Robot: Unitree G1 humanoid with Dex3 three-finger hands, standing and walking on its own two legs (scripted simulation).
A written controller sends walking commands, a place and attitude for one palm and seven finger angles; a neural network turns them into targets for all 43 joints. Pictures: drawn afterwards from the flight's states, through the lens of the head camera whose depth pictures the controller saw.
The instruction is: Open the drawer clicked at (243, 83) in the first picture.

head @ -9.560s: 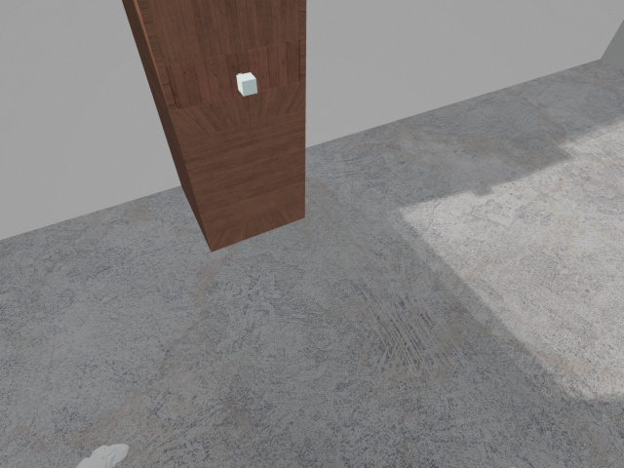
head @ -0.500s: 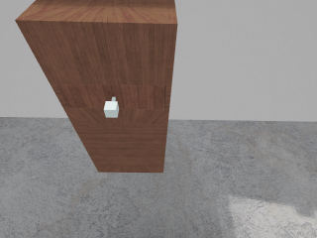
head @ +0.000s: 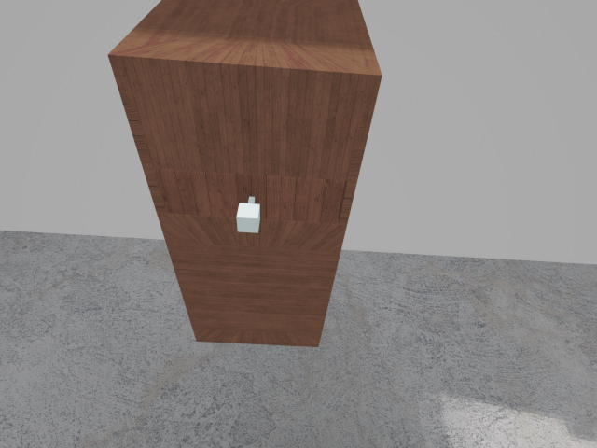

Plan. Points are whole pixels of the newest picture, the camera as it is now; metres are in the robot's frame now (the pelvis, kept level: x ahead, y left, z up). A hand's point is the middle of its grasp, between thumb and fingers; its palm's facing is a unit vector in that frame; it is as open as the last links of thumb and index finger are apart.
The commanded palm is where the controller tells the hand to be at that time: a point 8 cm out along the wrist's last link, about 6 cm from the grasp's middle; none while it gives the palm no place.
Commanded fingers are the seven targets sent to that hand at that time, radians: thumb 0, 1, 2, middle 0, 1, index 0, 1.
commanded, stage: shuffle to correct the standing spot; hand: left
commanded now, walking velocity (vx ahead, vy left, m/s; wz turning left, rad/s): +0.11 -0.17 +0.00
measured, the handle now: (249, 211) +0.58 +0.14 -0.06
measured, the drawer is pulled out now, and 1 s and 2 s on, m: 0.00 0.00 0.00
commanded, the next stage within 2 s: come to a stop and stand still in 0.60 s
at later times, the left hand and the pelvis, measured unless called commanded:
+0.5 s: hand out of the picture -0.06 +0.09 -0.19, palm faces +0.11 -0.99 -0.08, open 7.3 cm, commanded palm none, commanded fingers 0.00 0.90 0.90 -0.20 -0.30 -0.20 -0.30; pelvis +0.01 -0.05 -0.01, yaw +3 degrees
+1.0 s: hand out of the picture +0.10 +0.06 -0.17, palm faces +0.06 -0.97 -0.22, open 7.2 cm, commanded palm none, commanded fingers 0.00 0.90 0.90 -0.20 -0.30 -0.20 -0.30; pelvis +0.07 -0.12 +0.00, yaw +2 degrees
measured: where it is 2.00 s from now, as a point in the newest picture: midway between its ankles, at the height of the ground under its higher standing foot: outside the picture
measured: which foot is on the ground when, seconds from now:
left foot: down 0.00-0.86, up 0.88-1.00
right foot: down 0.00-0.52, up 0.54-0.84, down 0.86-1.00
